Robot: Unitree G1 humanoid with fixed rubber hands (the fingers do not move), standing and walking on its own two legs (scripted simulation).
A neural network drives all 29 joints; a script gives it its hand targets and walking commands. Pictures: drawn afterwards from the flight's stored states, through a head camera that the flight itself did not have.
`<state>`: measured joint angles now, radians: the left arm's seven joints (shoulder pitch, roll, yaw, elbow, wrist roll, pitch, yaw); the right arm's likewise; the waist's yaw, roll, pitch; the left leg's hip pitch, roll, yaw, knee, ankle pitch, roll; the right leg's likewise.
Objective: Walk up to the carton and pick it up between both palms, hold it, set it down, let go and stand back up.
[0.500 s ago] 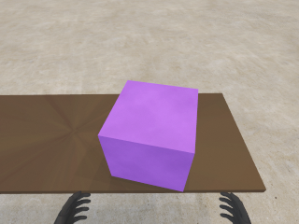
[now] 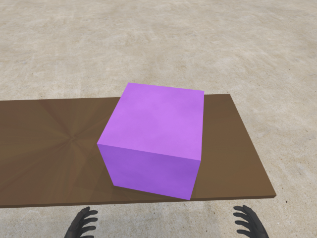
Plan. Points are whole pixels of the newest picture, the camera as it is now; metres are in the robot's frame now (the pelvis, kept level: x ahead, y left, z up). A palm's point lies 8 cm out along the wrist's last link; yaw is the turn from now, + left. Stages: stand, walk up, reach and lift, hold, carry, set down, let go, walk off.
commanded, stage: let go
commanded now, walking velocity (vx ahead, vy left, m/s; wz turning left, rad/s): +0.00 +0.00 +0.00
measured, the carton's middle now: (157, 139) +0.43 +0.03 -0.03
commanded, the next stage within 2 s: stand in 0.38 s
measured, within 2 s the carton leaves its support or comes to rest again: neither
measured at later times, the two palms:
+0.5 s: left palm out of the picture +0.15 +0.24 -0.08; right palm out of the picture +0.15 -0.24 -0.08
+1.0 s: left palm out of the picture +0.07 +0.31 -0.10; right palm out of the picture +0.09 -0.29 -0.10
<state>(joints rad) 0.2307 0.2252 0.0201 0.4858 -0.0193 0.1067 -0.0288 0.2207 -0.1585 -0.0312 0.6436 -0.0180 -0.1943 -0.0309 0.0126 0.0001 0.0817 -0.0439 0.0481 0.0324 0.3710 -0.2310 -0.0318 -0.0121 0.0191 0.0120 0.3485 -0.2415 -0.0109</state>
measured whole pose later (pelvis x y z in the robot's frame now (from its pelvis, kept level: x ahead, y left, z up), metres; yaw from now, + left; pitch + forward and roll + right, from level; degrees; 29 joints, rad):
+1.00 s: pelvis -0.02 +0.01 +0.00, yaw +2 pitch -2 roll +0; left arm 0.18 0.35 0.03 0.89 0.02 -0.01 -0.01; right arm 0.15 -0.37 0.00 0.96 -0.03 -0.02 0.01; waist 0.02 -0.01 0.02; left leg -0.16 0.02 0.01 0.41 -0.21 -0.01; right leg -0.13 -0.01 -0.02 0.40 -0.24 0.01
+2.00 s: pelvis -0.02 +0.00 +0.00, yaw +2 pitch -3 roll +0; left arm 0.13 0.36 0.01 1.06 0.02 -0.02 0.00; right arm 0.11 -0.38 0.02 1.09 -0.02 -0.01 0.00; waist 0.01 0.01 0.03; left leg -0.13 0.03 0.00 0.35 -0.18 -0.02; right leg -0.09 0.00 -0.02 0.33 -0.20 0.00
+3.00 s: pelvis -0.01 -0.01 +0.00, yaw +2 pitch -3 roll +0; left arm 0.11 0.34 0.03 1.07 0.01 -0.02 0.01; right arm 0.10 -0.38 0.00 1.07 -0.02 -0.01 -0.01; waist 0.01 0.01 0.03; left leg -0.10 0.05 -0.01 0.33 -0.18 -0.04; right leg -0.06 0.01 -0.02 0.31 -0.21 -0.02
